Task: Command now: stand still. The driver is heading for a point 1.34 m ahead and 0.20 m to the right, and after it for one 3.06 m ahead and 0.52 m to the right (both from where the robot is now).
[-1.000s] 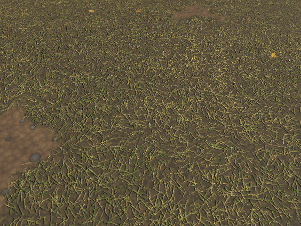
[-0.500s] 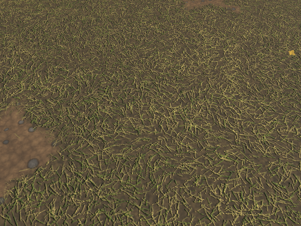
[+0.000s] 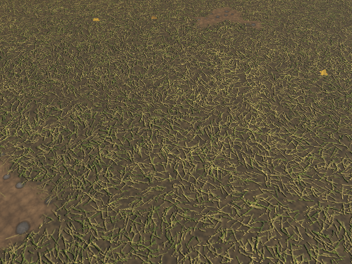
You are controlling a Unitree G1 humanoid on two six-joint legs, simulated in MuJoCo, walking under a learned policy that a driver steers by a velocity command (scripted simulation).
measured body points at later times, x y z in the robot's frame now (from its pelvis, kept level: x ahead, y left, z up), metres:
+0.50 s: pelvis +0.09 +0.03 -0.01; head +0.10 +0.04 +0.44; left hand +0.06 +0.28 -0.17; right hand +0.14 -0.24 -0.14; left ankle +0.08 +0.11 -0.74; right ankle -0.02 -0.12 -0.70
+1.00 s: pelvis +0.34 -0.01 -0.02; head +0.38 -0.01 +0.43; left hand +0.55 +0.23 -0.12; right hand +0.27 -0.26 -0.16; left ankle +0.12 +0.11 -0.67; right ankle +0.46 -0.09 -0.74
